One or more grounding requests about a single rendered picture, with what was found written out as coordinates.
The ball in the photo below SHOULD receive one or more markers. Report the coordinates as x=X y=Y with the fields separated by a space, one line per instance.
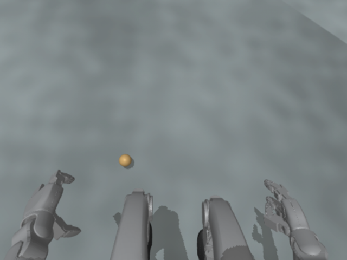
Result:
x=125 y=160

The left robot arm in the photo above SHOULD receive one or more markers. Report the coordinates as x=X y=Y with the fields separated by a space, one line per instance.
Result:
x=31 y=241

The right robot hand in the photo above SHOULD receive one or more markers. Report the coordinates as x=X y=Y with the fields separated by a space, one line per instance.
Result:
x=289 y=215

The left robot hand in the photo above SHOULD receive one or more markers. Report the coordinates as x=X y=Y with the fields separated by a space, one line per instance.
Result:
x=46 y=198

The right robot arm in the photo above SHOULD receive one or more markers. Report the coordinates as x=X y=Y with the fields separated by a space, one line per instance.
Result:
x=306 y=246

